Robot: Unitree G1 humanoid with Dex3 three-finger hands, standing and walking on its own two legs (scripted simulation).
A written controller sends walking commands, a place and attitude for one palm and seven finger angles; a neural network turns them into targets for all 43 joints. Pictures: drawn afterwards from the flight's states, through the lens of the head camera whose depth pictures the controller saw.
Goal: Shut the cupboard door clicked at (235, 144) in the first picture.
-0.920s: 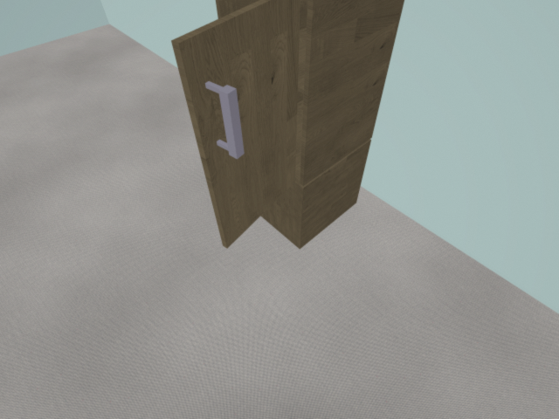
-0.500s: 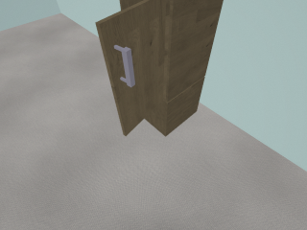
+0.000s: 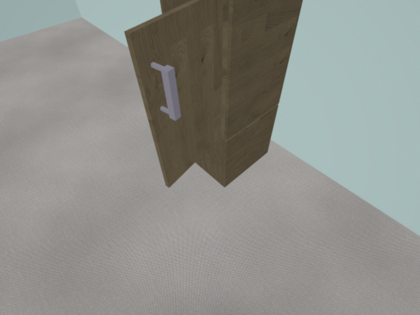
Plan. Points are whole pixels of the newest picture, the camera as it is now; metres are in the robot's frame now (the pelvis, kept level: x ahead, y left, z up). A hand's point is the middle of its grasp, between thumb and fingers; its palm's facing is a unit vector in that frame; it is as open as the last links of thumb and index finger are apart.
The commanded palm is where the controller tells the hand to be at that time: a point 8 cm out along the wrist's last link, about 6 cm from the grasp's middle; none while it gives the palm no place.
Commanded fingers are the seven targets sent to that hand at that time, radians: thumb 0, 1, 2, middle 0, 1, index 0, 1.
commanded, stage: walk around to get in front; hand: left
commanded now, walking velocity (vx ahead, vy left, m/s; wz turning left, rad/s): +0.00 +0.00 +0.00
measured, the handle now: (165, 92) +0.62 +0.16 +0.08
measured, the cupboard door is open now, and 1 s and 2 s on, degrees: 100 100 100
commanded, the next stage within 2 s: none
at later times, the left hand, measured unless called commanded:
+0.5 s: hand out of the picture +0.05 +0.22 -0.19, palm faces -0.14 -0.97 -0.21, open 7.4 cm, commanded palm none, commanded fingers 0.00 0.90 0.90 -0.20 -0.30 -0.20 -0.30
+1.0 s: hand out of the picture +0.11 +0.14 -0.17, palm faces -0.43 -0.85 -0.29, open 7.4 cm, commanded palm none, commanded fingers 0.00 0.90 0.90 -0.20 -0.30 -0.20 -0.30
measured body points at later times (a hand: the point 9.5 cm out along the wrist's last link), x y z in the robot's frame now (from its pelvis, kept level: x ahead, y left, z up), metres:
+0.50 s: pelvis -0.01 +0.04 -0.01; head +0.04 +0.04 +0.44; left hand +0.06 +0.28 -0.17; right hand -0.02 -0.22 -0.16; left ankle +0.01 +0.15 -0.75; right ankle -0.06 -0.06 -0.71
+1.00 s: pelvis -0.05 -0.01 -0.01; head -0.01 -0.06 +0.43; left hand +0.13 +0.18 -0.14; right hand -0.10 -0.28 -0.17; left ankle +0.01 +0.14 -0.66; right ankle -0.08 -0.10 -0.75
